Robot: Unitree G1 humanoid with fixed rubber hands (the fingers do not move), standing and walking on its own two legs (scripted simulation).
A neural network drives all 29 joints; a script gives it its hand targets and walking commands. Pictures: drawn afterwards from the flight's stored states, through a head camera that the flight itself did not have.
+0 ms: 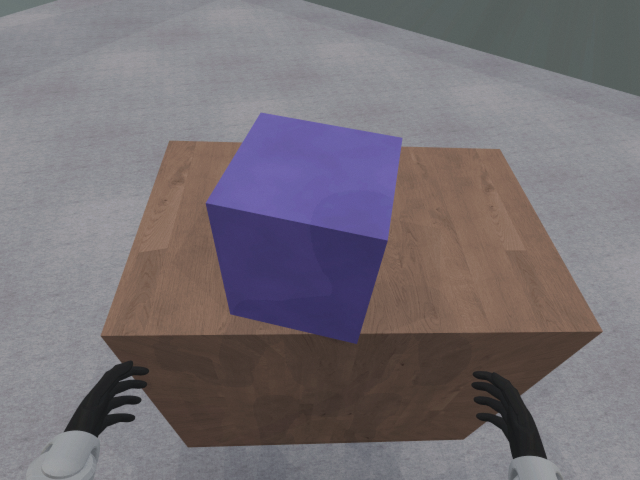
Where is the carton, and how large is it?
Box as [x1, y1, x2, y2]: [206, 113, 401, 343]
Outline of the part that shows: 260,113 206,201 207,211 230,313 356,343 387,241 401,138 266,113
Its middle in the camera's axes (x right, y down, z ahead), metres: -0.01 -0.02 +0.59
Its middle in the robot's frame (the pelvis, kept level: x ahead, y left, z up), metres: +0.45 +0.01 +0.03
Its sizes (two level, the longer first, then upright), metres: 0.210 0.200 0.250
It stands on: a pedestal, 0.69 m high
